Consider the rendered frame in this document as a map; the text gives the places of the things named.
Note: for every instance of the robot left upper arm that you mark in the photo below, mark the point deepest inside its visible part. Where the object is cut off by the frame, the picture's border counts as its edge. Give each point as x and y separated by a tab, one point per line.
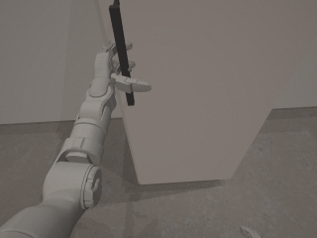
70	189

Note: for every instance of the robot right hand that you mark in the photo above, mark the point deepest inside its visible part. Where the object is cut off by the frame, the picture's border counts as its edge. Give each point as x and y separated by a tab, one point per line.
248	233

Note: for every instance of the handle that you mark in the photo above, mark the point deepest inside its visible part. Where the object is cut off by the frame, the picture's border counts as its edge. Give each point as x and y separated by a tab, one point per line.
118	31

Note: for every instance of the fridge door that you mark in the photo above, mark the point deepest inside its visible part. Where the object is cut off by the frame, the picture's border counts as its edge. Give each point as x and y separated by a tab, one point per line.
216	69

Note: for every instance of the robot left hand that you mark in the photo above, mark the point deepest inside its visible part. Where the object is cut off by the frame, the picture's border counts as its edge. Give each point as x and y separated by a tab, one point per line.
104	66

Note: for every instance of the left robot forearm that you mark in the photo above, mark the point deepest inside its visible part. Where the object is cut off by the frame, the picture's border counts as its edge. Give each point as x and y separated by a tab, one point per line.
85	143

